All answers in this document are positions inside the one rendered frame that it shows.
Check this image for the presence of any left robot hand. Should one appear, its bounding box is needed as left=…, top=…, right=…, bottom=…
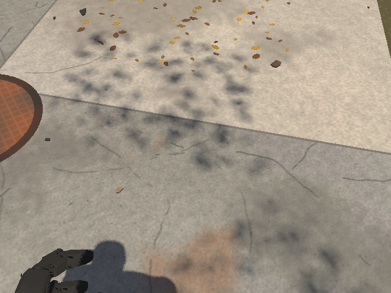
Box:
left=15, top=248, right=101, bottom=293

